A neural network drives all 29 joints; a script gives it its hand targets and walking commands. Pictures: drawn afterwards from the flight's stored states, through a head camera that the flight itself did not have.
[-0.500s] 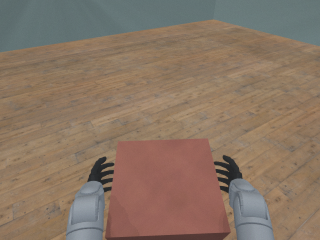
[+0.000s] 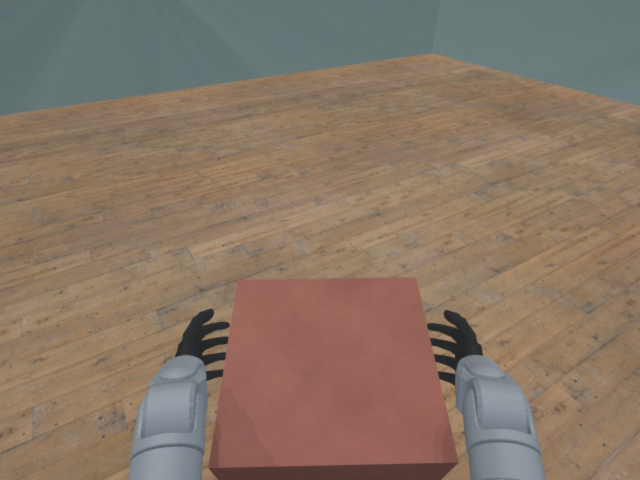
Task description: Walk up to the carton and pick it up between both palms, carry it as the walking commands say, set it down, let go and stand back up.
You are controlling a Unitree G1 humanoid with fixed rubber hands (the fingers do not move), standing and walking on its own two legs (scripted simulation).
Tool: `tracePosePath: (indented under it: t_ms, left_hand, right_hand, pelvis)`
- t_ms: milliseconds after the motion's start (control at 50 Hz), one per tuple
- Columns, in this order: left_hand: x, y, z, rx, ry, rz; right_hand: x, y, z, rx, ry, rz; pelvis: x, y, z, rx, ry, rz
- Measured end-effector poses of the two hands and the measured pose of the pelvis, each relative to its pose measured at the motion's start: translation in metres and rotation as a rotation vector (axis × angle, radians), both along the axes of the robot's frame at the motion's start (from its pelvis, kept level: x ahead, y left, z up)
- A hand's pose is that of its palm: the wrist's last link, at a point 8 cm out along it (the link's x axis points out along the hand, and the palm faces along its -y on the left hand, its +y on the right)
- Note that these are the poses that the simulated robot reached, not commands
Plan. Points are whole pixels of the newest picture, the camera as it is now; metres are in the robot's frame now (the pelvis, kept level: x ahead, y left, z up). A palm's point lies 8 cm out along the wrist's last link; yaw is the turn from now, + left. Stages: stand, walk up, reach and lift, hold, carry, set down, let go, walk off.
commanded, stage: hold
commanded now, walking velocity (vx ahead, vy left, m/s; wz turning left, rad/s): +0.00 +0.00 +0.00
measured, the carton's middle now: (328, 383) +0.30 +0.00 -0.02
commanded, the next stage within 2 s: carry in 0.90 s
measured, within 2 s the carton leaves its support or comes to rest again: neither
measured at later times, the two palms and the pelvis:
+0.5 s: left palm (196, 362) +0.29 +0.18 +0.05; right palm (469, 366) +0.28 -0.17 +0.05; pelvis +0.01 +0.01 +0.00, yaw -1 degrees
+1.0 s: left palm (195, 353) +0.29 +0.18 +0.07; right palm (464, 352) +0.29 -0.17 +0.06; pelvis +0.02 +0.00 -0.01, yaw -1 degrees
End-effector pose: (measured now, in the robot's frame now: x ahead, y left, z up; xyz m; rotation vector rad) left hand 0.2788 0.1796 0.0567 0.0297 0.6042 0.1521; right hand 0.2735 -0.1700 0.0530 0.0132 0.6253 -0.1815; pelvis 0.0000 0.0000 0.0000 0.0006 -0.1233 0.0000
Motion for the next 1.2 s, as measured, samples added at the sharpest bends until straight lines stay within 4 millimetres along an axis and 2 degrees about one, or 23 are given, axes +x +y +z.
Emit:
tracePosePath:
  t_ms: [140, 280, 500, 720, 880, 940, 1020, 1080, 1140, 1200]
  left_hand:
    - [0.007, 0.001, -0.001, 0.007, 0.012, -0.013]
    - [0.015, 0.001, 0.003, 0.023, -0.004, 0.016]
    - [0.011, -0.003, -0.004, -0.007, 0.008, -0.015]
    - [0.012, -0.01, -0.006, 0.012, 0.02, -0.023]
    - [0.009, -0.004, -0.004, 0.017, 0.009, 0.014]
    - [0.009, -0.003, 0.002, 0.019, -0.021, 0.037]
    - [0.018, -0.005, 0.013, 0.026, -0.059, 0.062]
    - [0.035, -0.012, 0.026, 0.05, -0.066, 0.03]
    - [0.056, -0.028, 0.037, 0.046, -0.048, 0.001]
    - [0.078, -0.048, 0.04, 0.05, -0.006, -0.011]
  right_hand:
    - [-0.001, 0.001, -0.003, 0.006, 0.016, -0.001]
    - [0.006, 0.003, 0.004, 0.009, -0.003, 0.009]
    - [0.003, -0.004, -0.002, 0.0, 0.009, -0.006]
    - [0.006, -0.01, -0.005, 0.004, 0.018, -0.023]
    - [0.008, -0.004, -0.004, 0.012, 0.007, -0.004]
    - [0.01, -0.001, 0.002, 0.003, -0.025, 0.003]
    - [0.019, 0.001, 0.014, 0.0, -0.066, -0.028]
    - [0.025, -0.004, 0.022, -0.003, -0.072, -0.085]
    - [0.032, -0.017, 0.027, -0.007, -0.053, -0.132]
    - [0.045, -0.036, 0.022, 0.002, -0.009, -0.148]
  pelvis:
    - [-0.005, 0.003, -0.001, -0.001, -0.001, -0.009]
    - [-0.001, 0.006, -0.001, 0.001, 0.014, -0.014]
    - [0.009, 0.007, 0.002, 0.002, 0.024, -0.014]
    - [0.009, 0.003, 0.001, 0.002, 0.025, -0.017]
    - [0.012, -0.001, 0.002, 0.002, 0.038, -0.009]
    - [0.012, -0.001, -0.002, -0.001, 0.059, -0.001]
    - [0.019, 0.001, -0.009, 0.018, 0.097, -0.022]
    - [0.03, -0.001, -0.011, 0.022, 0.117, -0.067]
    - [0.046, -0.01, -0.013, 0.022, 0.128, -0.085]
    - [0.063, -0.02, -0.017, -0.005, 0.145, -0.051]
